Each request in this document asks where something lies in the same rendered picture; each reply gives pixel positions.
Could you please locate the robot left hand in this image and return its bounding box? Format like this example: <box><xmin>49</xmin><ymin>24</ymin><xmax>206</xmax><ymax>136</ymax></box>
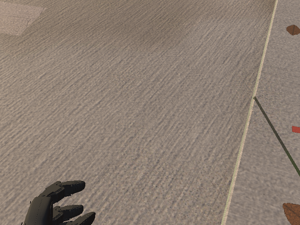
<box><xmin>21</xmin><ymin>180</ymin><xmax>96</xmax><ymax>225</ymax></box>

